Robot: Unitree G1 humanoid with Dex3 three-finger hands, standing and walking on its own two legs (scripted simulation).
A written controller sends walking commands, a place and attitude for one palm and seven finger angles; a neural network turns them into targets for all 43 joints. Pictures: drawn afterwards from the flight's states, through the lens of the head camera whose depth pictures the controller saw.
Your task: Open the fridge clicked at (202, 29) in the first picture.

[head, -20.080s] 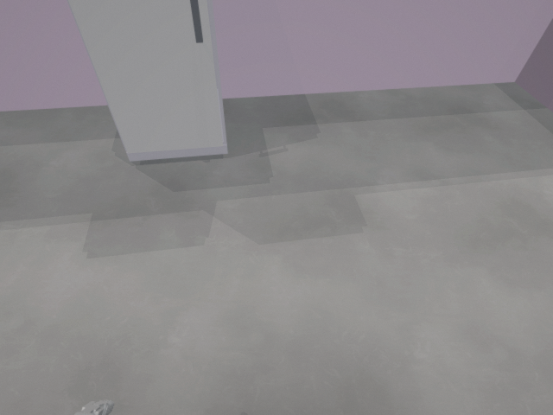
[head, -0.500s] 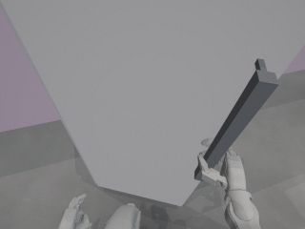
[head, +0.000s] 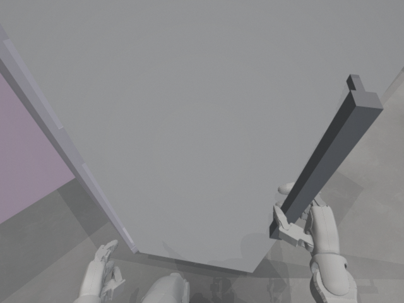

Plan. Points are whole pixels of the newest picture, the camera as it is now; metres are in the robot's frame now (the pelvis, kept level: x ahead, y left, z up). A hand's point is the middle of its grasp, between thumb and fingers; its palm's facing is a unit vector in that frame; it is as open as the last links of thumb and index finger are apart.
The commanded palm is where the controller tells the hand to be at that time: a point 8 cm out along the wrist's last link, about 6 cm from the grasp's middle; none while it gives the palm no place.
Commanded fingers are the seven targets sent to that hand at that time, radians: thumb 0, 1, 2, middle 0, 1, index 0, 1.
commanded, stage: walk backward, drawing the door open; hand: right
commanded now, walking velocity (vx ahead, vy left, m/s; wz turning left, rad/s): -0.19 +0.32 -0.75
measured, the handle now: (302, 180) +0.32 -0.14 +0.11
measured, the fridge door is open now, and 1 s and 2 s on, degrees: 54 87 82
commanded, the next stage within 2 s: stop walking and hold the door back in 0.54 s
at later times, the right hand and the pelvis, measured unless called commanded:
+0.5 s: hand out of the picture +0.12 -0.05 +0.04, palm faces +0.46 +0.87 -0.21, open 6.5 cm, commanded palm +0.06 -0.08 +0.04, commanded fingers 0.00 -0.90 -0.90 0.45 1.40 0.45 1.40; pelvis -0.06 +0.20 -0.01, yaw -21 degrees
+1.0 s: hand out of the picture +0.05 +0.01 +0.04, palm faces +0.73 +0.61 -0.29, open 6.2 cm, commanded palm +0.03 -0.05 +0.04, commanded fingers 0.00 -0.90 -0.90 0.45 1.40 0.45 1.40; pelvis -0.08 +0.37 +0.01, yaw -37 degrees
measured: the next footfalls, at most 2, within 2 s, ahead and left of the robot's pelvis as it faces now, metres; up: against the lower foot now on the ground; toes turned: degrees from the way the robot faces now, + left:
left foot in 0.20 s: +0.07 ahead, +0.23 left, +0.00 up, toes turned -6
right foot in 0.50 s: -0.07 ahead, +0.08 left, +0.00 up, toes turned -28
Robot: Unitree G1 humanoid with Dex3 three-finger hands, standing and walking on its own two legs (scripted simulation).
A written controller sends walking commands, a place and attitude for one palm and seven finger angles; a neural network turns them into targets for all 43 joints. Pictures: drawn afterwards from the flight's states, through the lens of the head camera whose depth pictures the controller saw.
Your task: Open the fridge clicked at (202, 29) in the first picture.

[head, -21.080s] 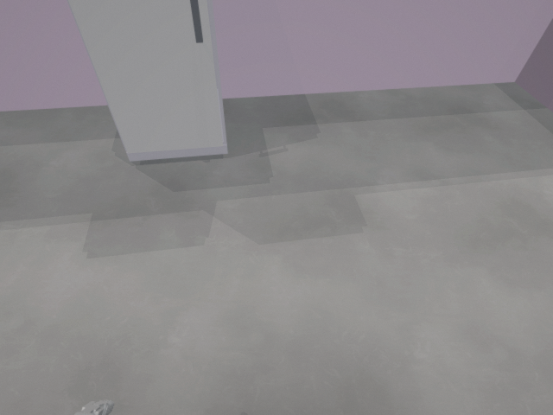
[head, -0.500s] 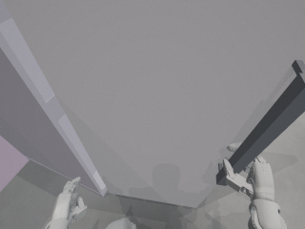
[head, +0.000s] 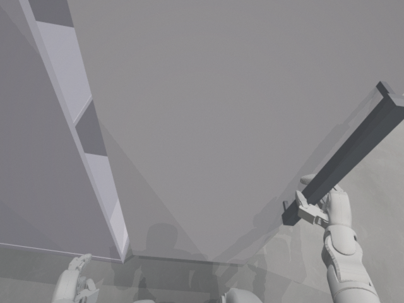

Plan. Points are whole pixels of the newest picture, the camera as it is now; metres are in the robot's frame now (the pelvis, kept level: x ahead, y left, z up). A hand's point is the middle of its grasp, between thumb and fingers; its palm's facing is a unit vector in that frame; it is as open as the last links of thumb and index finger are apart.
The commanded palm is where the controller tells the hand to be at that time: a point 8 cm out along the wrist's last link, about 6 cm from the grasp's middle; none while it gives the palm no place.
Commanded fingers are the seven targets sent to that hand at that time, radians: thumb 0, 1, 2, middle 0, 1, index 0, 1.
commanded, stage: stop walking and hold the door back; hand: right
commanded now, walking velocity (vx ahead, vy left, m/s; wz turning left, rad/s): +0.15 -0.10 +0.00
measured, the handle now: (323, 170) +0.37 -0.22 +0.10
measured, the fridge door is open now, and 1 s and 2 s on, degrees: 87 82 82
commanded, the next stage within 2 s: loosen the grip on the handle in 1.08 s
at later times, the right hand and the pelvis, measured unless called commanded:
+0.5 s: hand (300, 179) +0.38 -0.20 +0.04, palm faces +0.22 +0.95 -0.24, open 6.2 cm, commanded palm +0.34 -0.27 +0.03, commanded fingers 0.00 -0.90 -0.90 0.45 1.40 0.45 1.40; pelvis -0.03 +0.00 +0.00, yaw +2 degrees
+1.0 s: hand (303, 190) +0.36 -0.20 +0.03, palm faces +0.05 +0.98 -0.21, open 6.1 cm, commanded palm +0.33 -0.27 +0.03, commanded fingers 0.00 -0.90 -0.90 0.45 1.40 0.45 1.40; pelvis +0.00 -0.06 +0.00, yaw +7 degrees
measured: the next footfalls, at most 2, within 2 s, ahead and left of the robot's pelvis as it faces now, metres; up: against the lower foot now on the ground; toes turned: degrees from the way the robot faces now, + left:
right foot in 0.14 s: +0.02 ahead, -0.15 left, +0.00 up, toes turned -5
right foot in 0.74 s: +0.06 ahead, -0.17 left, +0.00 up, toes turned +3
